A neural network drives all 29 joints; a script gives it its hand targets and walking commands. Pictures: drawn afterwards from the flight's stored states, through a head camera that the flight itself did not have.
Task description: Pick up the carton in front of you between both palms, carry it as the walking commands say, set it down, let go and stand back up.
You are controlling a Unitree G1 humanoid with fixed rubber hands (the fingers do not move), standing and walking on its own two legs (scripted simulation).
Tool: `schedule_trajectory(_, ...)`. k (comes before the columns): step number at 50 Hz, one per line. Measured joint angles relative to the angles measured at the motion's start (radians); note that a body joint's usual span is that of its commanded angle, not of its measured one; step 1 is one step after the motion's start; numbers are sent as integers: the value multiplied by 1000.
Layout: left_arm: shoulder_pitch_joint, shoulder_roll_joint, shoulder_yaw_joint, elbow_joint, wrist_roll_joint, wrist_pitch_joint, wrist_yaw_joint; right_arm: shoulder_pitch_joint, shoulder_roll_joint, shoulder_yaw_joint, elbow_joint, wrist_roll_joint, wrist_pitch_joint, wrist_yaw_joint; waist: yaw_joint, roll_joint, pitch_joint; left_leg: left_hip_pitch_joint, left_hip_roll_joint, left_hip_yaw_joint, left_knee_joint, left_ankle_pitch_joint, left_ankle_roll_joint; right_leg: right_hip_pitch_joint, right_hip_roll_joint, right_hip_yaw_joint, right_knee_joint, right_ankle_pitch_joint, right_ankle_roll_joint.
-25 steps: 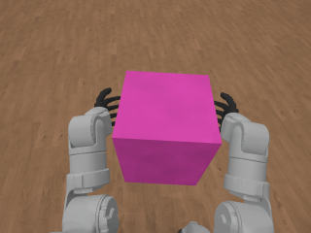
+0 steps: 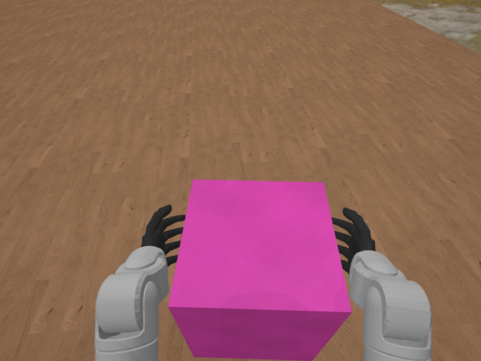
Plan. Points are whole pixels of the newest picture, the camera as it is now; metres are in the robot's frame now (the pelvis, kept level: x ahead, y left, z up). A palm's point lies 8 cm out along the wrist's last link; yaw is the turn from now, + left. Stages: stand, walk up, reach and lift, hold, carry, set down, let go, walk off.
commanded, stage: carry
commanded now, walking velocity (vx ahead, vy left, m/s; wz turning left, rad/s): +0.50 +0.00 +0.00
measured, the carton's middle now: (255, 274) +0.27 +0.00 +0.03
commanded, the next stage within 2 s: none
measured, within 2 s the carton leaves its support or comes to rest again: neither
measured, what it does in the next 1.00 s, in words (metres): walks ahead: left foot, then right foot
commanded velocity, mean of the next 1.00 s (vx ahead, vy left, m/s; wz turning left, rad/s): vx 0.24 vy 0.00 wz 0.00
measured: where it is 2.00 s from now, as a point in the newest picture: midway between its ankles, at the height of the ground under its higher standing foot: (254, 324)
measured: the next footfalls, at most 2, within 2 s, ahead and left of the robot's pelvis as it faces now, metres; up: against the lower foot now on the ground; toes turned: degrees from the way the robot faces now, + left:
left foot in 0.04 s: +0.20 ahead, +0.11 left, +0.00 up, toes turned +10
right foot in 0.52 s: +0.48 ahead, -0.13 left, +0.00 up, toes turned -6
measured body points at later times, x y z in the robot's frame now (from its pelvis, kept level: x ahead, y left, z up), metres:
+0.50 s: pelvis +0.30 -0.01 +0.00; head +0.25 -0.01 +0.44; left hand +0.55 +0.14 +0.10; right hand +0.55 -0.17 +0.10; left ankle +0.16 +0.11 -0.74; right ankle +0.43 -0.13 -0.73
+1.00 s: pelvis +0.52 -0.02 +0.00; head +0.49 -0.01 +0.45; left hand +0.78 +0.13 +0.09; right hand +0.78 -0.17 +0.10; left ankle +0.56 +0.08 -0.74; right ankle +0.44 -0.12 -0.74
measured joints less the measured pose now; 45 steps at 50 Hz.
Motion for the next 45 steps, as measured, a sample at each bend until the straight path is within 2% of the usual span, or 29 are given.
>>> schedule_trajectory(2,6,1,-1,-9,5,23,0,0,0,2,0,1,20,0,1,-8,-14,53,-12,33,-34,0,18,26,-18,11,90,-91,22)
schedule_trajectory(3,5,1,8,-4,6,30,0,-4,0,8,20,0,19,0,-4,-30,-20,52,-24,47,9,9,48,1,-46,15,189,-137,26)
schedule_trajectory(4,6,2,20,5,8,38,0,-13,1,13,47,-1,20,0,-13,-40,-22,49,-28,57,53,-21,71,-56,-57,36,336,-130,25)
schedule_trajectory(5,8,2,28,13,10,46,0,-21,1,16,71,-2,23,0,-20,-37,-20,56,-26,61,72,-54,84,-130,-47,65,494,-126,20)
schedule_trajectory(7,12,2,27,27,16,59,1,-18,1,14,93,0,31,0,-31,-23,-8,97,-22,61,45,-82,87,-277,-24,88,731,-105,-1)
schedule_trajectory(9,18,2,16,36,18,59,1,2,1,10,88,2,28,0,-40,-15,2,150,-26,60,-15,-80,81,-395,-23,84,802,-41,-14)
schedule_trajectory(12,26,2,1,35,19,42,0,23,0,7,69,5,15,0,-53,-5,8,232,-32,53,-105,-78,75,-511,-39,74,711,51,-16)
schedule_trajectory(16,32,1,-4,12,20,21,-2,22,0,8,52,11,-4,1,-60,5,1,336,-36,43,-199,-92,60,-580,-58,60,474,162,-3)
schedule_trajectory(21,41,2,2,-29,18,21,-2,9,0,19,29,11,1,0,-49,4,-16,463,-33,35,-251,-159,23,-575,-58,21,268,282,2)
schedule_trajectory(24,47,2,7,-39,14,32,-2,4,0,25,23,6,18,0,-44,8,-24,532,-26,27,-235,-232,-8,-523,-49,-17,191,290,-6)
schedule_trajectory(26,37,2,9,-33,11,38,-2,-2,0,23,20,1,30,0,-42,17,-22,549,-5,15,-148,-318,-32,-465,-33,-50,151,274,-26)
schedule_trajectory(27,28,1,5,-13,10,32,-2,-7,-1,13,24,-1,32,0,-35,37,-18,521,24,11,-47,-368,-37,-461,-20,-62,178,308,-53)
schedule_trajectory(28,15,1,0,15,11,24,-2,-8,0,-1,32,-2,32,0,-26,51,-11,462,44,-9,104,-365,-35,-466,-14,-73,220,279,-74)
schedule_trajectory(29,4,0,-3,40,11,21,-2,-9,0,-11,39,-4,34,0,-18,51,1,385,36,-46,270,-370,-34,-462,-15,-77,241,239,-87)
schedule_trajectory(31,-1,0,-1,60,9,16,-2,-10,0,-15,49,-8,35,0,-10,41,34,235,3,-85,521,-384,-20,-428,-21,-76,217,199,-92)
schedule_trajectory(32,5,0,2,57,8,12,-3,-10,0,-10,51,-9,32,0,-8,37,50,175,-7,-87,573,-370,-13,-405,-23,-74,188,215,-65)
schedule_trajectory(34,22,0,6,38,4,0,-3,-6,0,4,47,-9,18,0,-3,32,76,96,-12,-76,531,-328,-4,-356,-19,-71,129,217,-66)
schedule_trajectory(36,33,1,9,15,0,-16,-4,-2,0,15,34,-9,1,1,2,29,95,54,-14,-65,401,-299,-3,-311,-15,-67,82,211,-75)
schedule_trajectory(39,38,1,8,-18,-7,-35,-6,8,0,26,-1,-10,-22,1,4,30,106,37,-14,-52,198,-218,-4,-259,-9,-63,60,186,-69)
schedule_trajectory(44,35,1,-7,-59,-7,-27,-7,20,0,24,-60,-8,-12,1,-7,44,81,130,2,-5,-62,66,2,-194,9,-60,148,65,-38)
schedule_trajectory(45,29,1,-4,-55,-6,-20,-7,20,0,25,-55,-8,-11,1,-12,28,68,144,-3,3,-53,27,23,-191,-1,-55,182,31,-30)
